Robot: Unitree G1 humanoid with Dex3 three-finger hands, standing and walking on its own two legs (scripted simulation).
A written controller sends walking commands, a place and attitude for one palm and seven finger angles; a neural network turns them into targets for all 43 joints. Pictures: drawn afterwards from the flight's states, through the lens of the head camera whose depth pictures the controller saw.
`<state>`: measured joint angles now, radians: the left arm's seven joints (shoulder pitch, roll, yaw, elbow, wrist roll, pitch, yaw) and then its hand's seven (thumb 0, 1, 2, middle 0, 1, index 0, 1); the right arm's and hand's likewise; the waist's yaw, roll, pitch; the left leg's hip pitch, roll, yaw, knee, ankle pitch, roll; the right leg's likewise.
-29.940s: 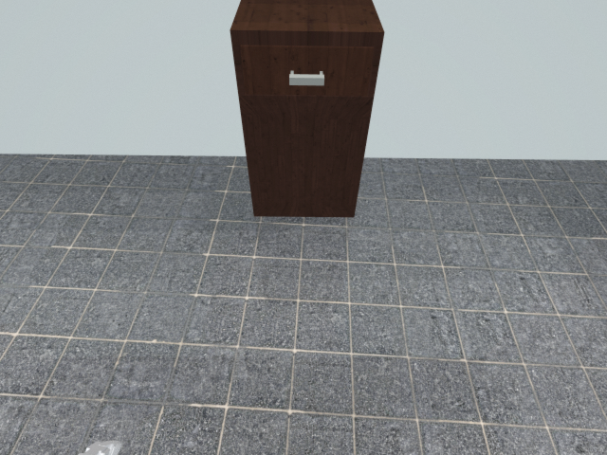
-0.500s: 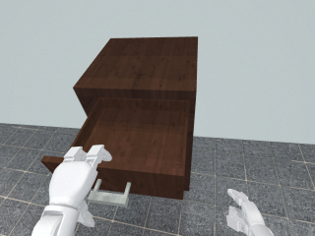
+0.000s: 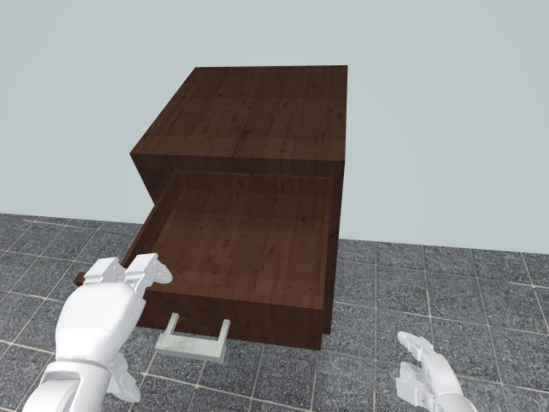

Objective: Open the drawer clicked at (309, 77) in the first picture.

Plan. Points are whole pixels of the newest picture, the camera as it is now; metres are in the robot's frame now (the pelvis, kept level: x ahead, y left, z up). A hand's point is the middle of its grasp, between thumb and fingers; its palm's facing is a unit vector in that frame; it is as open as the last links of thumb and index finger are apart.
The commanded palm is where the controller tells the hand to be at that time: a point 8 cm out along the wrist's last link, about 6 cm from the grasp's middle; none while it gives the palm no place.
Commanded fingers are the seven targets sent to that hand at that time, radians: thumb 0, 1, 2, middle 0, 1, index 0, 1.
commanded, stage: draw the hand back to the body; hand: left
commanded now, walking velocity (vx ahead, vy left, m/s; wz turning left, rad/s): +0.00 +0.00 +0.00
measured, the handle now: (195, 335) +0.25 +0.19 -0.07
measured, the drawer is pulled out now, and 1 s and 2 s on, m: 0.30 0.30 0.30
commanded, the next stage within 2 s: step back with the hand held close in 1.24 s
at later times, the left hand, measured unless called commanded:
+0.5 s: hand (114, 305) +0.19 +0.21 +0.15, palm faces +0.32 -0.88 -0.35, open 13.1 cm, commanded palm +0.15 +0.26 +0.17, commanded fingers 0.00 -0.01 0.51 -0.26 -0.88 -0.26 -0.88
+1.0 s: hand (71, 299) +0.19 +0.25 +0.16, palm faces +0.42 -0.81 -0.42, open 9.0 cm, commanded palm +0.14 +0.29 +0.19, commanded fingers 0.00 0.87 0.88 -0.20 -0.32 -0.20 -0.32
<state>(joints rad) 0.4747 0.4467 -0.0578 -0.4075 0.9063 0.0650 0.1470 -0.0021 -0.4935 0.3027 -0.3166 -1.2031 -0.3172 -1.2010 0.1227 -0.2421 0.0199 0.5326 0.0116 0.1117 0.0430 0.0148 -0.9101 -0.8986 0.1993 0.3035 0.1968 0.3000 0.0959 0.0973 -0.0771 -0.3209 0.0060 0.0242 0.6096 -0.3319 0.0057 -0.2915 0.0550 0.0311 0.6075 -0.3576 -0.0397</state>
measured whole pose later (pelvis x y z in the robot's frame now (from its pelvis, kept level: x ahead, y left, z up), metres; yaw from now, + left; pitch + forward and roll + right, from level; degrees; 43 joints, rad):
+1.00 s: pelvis +0.02 +0.00 +0.01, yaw +2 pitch -1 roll +0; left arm 0.58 0.34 0.28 -0.50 -0.07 -0.08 0.11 0.00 0.52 0.74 -0.23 -0.54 -0.23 -0.54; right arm 0.16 -0.21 0.02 0.61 0.02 -0.11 -0.08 0.02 -0.91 -0.90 0.20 0.30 0.20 0.30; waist 0.06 0.05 -0.01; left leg -0.16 -0.01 -0.01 0.47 -0.29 0.01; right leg -0.10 0.04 0.00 0.43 -0.31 -0.03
